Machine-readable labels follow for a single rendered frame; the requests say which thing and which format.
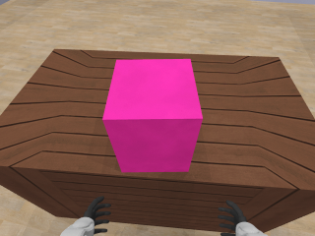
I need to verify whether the left robot forearm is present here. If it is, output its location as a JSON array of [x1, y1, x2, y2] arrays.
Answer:
[[60, 216, 95, 236]]

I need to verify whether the robot left hand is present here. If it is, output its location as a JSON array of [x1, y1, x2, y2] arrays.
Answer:
[[83, 196, 111, 235]]

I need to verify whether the right robot forearm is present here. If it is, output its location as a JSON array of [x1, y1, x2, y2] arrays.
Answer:
[[235, 221, 268, 236]]

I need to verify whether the pedestal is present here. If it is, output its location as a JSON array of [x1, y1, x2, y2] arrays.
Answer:
[[0, 48, 315, 234]]

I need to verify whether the carton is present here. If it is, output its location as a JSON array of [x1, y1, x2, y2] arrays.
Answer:
[[102, 59, 203, 173]]

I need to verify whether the robot right hand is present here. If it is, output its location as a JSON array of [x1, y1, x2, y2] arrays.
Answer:
[[218, 200, 247, 236]]

